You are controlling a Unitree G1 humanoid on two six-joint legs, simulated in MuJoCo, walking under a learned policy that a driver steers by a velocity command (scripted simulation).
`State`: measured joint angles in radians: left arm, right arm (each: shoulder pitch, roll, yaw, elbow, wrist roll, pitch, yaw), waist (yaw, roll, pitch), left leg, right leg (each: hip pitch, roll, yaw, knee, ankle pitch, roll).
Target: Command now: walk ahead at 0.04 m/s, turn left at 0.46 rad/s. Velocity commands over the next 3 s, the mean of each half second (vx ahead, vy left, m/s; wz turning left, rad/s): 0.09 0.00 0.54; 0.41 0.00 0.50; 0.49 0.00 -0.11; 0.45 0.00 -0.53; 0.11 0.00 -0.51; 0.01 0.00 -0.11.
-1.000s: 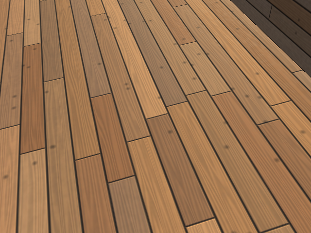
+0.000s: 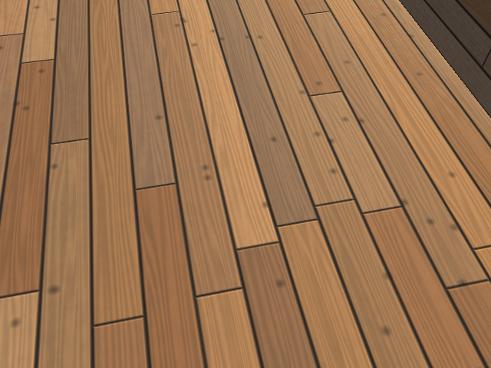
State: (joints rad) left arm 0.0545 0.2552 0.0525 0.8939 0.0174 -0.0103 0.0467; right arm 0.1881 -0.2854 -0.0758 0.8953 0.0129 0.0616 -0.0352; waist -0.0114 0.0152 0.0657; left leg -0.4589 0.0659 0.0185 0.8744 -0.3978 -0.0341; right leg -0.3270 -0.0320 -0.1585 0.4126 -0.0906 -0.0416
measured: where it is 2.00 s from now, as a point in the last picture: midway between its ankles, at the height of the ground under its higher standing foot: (111, 261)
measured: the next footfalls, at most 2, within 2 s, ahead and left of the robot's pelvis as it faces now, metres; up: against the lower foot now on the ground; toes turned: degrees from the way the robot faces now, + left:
left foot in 0.10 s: +0.05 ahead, +0.12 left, +0.00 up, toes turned +6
right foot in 0.56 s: +0.16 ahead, -0.08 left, +0.00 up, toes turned +23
